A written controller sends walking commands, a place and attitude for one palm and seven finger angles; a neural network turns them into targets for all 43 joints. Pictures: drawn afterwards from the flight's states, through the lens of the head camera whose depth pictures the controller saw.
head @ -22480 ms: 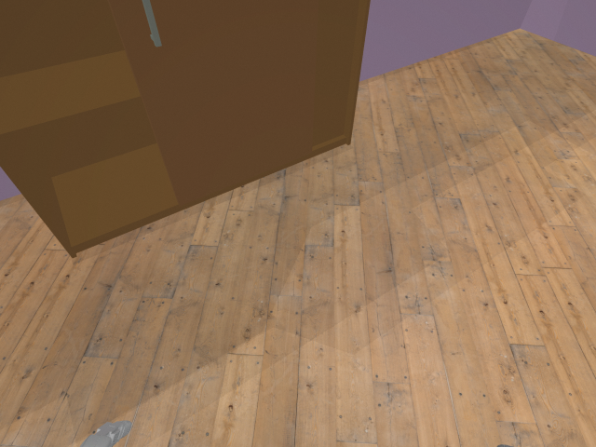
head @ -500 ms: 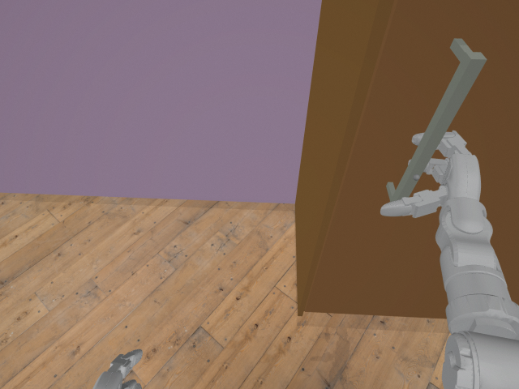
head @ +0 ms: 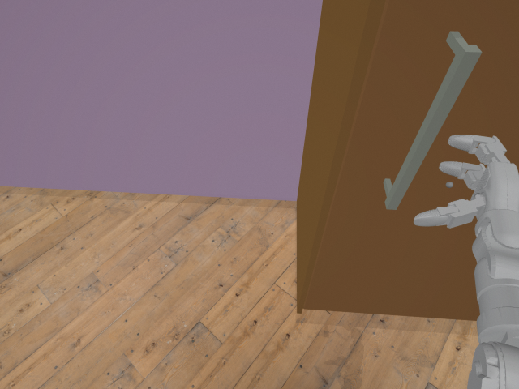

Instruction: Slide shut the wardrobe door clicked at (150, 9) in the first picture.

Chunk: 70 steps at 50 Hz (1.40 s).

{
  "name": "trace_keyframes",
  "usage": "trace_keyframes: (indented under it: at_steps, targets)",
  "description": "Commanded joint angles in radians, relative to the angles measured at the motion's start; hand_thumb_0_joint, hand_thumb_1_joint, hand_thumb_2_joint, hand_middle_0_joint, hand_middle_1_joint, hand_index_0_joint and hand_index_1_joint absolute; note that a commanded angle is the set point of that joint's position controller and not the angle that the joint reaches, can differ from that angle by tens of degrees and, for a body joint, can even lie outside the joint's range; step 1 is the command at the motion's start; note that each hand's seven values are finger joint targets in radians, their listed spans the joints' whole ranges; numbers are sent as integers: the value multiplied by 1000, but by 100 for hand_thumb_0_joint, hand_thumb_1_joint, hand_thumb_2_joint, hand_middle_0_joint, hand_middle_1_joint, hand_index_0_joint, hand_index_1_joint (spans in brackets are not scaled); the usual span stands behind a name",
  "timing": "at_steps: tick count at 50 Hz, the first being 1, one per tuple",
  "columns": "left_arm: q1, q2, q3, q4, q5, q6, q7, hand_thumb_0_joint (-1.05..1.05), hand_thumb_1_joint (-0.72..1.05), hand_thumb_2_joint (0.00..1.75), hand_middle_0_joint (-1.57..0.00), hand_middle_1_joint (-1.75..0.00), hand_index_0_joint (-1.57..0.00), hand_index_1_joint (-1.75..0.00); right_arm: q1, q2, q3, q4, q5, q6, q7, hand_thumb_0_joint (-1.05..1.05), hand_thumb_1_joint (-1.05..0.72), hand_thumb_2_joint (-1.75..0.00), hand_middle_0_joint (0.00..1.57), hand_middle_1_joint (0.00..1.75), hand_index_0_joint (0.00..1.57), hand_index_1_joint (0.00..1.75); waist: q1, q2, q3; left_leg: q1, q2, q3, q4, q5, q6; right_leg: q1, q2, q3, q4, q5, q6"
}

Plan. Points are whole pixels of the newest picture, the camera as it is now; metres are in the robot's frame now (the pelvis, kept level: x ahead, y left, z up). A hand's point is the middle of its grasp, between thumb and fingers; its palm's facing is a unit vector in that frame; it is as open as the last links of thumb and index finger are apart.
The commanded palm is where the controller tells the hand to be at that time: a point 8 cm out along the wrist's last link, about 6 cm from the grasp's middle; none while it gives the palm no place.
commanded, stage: slip the hand off the handle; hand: right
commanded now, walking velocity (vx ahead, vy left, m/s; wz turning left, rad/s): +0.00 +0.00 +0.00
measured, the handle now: (417, 137) +0.47 -0.19 +0.16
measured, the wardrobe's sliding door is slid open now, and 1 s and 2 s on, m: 0.00 0.00 0.00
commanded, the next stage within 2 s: draw the hand back to the body in 0.52 s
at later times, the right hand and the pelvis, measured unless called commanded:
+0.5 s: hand (468, 241) +0.32 -0.25 +0.11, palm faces +0.25 +0.95 -0.16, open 14.6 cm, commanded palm +0.28 -0.29 +0.12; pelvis -0.01 +0.01 +0.00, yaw -2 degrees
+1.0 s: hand (496, 274) +0.26 -0.25 +0.12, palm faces +0.08 +1.00 -0.01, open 14.6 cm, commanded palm +0.23 -0.29 +0.14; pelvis -0.01 +0.03 +0.00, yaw -1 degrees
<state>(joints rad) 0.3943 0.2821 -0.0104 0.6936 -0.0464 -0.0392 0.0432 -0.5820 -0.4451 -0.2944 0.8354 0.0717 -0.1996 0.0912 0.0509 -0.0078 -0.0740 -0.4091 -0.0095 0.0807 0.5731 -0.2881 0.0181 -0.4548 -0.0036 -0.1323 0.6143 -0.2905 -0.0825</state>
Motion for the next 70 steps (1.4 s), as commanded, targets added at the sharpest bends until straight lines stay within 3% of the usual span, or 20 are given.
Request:
trace_keyframes:
  at_steps: [1,7,8,16,21,25,32,33,34,37,41,46,52,57,58,59,60,64,66,70]
  targets:
    - [-39,161,58,-164,-1,-39,7,0,90,90,-20,-30,-20,-30,-211,-279,-115,-314,27,-31,-19,0,55,-20,25,115,25,115,-67,-14,-272,62,-17,-51,-56,227,16,231,-34,161,-74,328,52]
    - [-85,144,58,-180,5,-62,9,0,90,90,-20,-30,-20,-30,-149,-260,-111,-574,20,-34,-59,0,55,-20,25,115,25,115,-61,-113,-295,17,-25,-46,-49,189,11,337,-57,196,-79,379,74]
    - [-101,136,51,-179,3,-68,10,0,90,90,-20,-30,-20,-30,-162,-188,-46,-592,27,-32,-55,0,55,-20,25,115,25,115,-40,-124,-267,-9,-24,-44,-52,172,8,351,-60,204,-82,351,76]
    - [-155,136,35,-166,-15,-94,41,0,90,90,-20,-30,-20,-30,-102,-102,35,-565,55,80,-25,0,55,-20,25,115,25,115,-21,-32,-137,-15,-10,-40,-93,91,9,278,-48,223,-138,90,69]
    - [-184,123,27,-187,-13,-111,43,0,90,90,-20,-30,-20,-30,-30,-116,11,-675,60,80,-26,0,55,-20,25,115,25,115,-61,-56,-205,45,-8,-39,-89,127,18,318,-40,218,-131,171,75]
    - [-208,113,22,-191,-11,-123,39,0,90,90,-20,-30,-20,-30,75,-119,-15,-708,62,66,-32,0,55,-20,25,115,25,115,-77,-47,-177,65,-8,-39,-95,141,16,302,-32,196,-127,199,71]
    - [-237,110,11,-188,-13,-124,56,0,90,90,-20,-30,-20,-30,31,-181,-65,-719,68,105,-27,0,55,-20,25,115,25,115,-69,-60,-134,98,2,-64,-133,103,12,252,-16,162,-134,127,48]
    - [-230,127,0,-183,-25,-143,69,0,90,90,-20,-30,-20,-30,-28,-117,-35,-715,213,78,117,0,55,-20,25,115,25,115,-9,-3,-192,177,6,-78,-149,160,10,289,-14,156,-129,144,45]
    - [-245,123,-5,-178,-31,-152,85,0,90,90,-20,-30,-20,-30,-19,-202,-96,-682,243,65,199,0,55,-20,25,115,25,115,-44,-7,-198,216,8,-87,-140,194,11,266,-11,145,-116,156,40]
    - [-259,119,-16,-198,-29,-176,97,0,90,90,-20,-30,-20,-30,29,-266,-141,-710,294,40,350,0,55,-20,25,115,25,115,-67,-83,-244,270,23,-102,-112,304,8,261,-1,141,-105,226,35]
    - [-245,121,-5,-222,-29,-187,77,0,90,90,-20,-30,-20,-30,237,-260,-193,-597,306,99,381,0,55,-20,25,115,25,115,-104,-59,-109,182,29,-113,-125,236,8,198,-12,148,-96,195,45]
    - [-256,126,9,-274,-43,-199,54,0,90,90,-20,-30,-20,-30,317,-202,-178,-702,328,176,357,0,55,-20,25,115,25,115,-103,15,-125,166,45,-141,-135,164,-19,184,-18,141,-76,155,46]
    - [-257,113,11,-267,-31,-243,59,0,90,90,-20,-30,-20,-30,289,-228,-179,-1007,306,103,287,0,55,-20,25,115,25,115,-91,-76,-178,159,15,-106,-134,166,-8,279,-21,150,-94,180,36]
    - [-266,115,5,-237,-34,-255,70,0,90,90,-20,-30,-20,-30,388,-231,-207,-963,298,145,272,0,37,-29,24,104,24,104,-97,-65,-74,146,17,-100,-166,110,-8,250,-23,157,-124,130,41]
    - [-296,104,15,-217,8,-239,57,0,90,90,-20,-30,-20,-30,351,-279,-210,-1048,157,100,89,0,33,-31,24,102,24,102,-114,-60,46,101,41,-138,-255,24,11,211,-20,157,-144,73,51]
    - [-311,97,16,-210,10,-234,51,0,90,90,-20,-30,-20,-30,440,-147,-136,-1024,145,93,11,0,30,-32,24,100,24,100,-97,-82,59,101,52,-124,-264,-20,17,234,-22,157,-157,35,57]
    - [-308,94,13,-217,9,-232,46,0,90,90,-20,-30,-20,-30,536,-87,-102,-1016,139,95,-25,0,26,-34,24,98,24,98,-101,-46,67,103,50,-108,-255,-29,15,245,-26,164,-171,10,57]
    - [-305,88,17,-217,15,-203,34,0,90,90,-20,-30,-20,-30,613,-90,-70,-1189,77,67,-126,0,12,-41,24,89,24,89,-109,-111,-36,202,34,-90,-232,57,19,326,-38,168,-235,36,54]
    - [-300,90,20,-207,20,-194,35,0,90,90,-20,-30,-20,-30,626,-98,-69,-1219,58,59,-158,0,4,-44,23,85,23,85,-105,-38,-44,228,24,-83,-238,70,16,334,-43,172,-254,49,53]
    - [-305,83,21,-204,27,-176,36,0,90,90,-20,-30,-20,-30,634,-102,-77,-1290,26,56,-195,0,-10,-51,23,77,23,77,-105,-64,-42,256,17,-74,-236,130,19,373,-44,177,-276,127,60]
